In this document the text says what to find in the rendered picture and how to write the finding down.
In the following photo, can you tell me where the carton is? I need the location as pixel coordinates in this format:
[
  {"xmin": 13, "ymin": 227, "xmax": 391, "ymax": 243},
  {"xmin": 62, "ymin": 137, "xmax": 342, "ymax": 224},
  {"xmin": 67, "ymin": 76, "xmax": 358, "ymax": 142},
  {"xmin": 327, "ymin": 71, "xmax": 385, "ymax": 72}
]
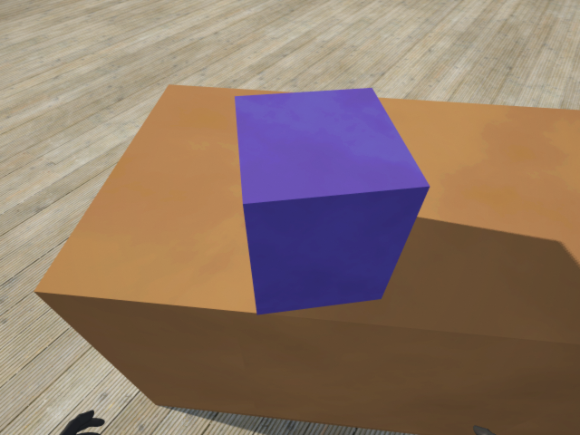
[{"xmin": 235, "ymin": 88, "xmax": 430, "ymax": 314}]

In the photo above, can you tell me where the pedestal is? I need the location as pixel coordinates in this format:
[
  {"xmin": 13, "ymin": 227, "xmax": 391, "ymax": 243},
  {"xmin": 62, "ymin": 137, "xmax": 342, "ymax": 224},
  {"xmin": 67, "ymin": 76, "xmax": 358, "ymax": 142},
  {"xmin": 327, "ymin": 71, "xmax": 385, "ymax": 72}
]
[{"xmin": 34, "ymin": 84, "xmax": 580, "ymax": 435}]

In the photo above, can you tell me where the robot left hand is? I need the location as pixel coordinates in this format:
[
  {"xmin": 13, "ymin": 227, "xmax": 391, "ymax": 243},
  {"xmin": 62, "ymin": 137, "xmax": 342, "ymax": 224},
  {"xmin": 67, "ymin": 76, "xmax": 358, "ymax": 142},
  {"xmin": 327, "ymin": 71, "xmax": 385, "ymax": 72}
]
[{"xmin": 59, "ymin": 410, "xmax": 105, "ymax": 435}]

